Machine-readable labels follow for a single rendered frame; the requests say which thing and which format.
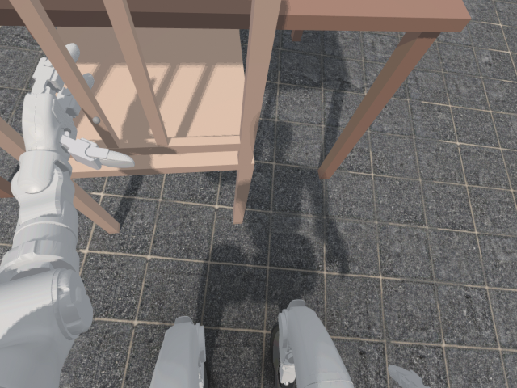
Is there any left robot forearm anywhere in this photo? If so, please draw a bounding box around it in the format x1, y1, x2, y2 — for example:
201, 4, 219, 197
0, 150, 80, 284

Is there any robot left upper arm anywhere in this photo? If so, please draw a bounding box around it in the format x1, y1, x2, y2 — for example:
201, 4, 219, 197
0, 268, 93, 388

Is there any left robot thigh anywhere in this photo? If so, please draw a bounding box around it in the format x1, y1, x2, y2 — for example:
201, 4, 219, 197
149, 322, 206, 388

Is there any robot right hand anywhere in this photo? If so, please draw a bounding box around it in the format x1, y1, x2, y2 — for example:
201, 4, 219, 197
388, 365, 430, 388

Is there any chair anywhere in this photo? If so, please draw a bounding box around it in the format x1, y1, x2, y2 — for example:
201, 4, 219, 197
0, 0, 281, 234

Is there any robot left hand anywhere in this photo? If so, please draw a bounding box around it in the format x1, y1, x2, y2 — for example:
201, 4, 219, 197
22, 43, 135, 170

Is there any right robot shin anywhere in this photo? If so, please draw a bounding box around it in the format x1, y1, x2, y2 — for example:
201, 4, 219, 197
279, 299, 315, 383

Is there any table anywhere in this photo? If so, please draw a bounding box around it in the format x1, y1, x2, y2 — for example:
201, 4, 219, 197
0, 0, 471, 198

